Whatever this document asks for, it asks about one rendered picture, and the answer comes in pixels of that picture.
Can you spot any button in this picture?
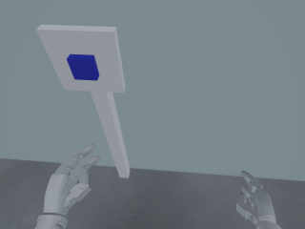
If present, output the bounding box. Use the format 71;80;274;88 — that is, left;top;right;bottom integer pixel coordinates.
67;54;99;81

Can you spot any robot left forearm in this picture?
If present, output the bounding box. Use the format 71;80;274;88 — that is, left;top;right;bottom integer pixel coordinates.
34;213;68;229

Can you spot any robot right hand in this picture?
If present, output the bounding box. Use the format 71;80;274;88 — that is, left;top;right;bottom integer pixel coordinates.
236;171;276;225

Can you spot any panel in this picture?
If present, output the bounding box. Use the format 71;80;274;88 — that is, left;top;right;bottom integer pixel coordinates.
36;24;131;178

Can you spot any robot left hand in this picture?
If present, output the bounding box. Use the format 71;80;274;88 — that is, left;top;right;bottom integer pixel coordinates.
43;144;100;217

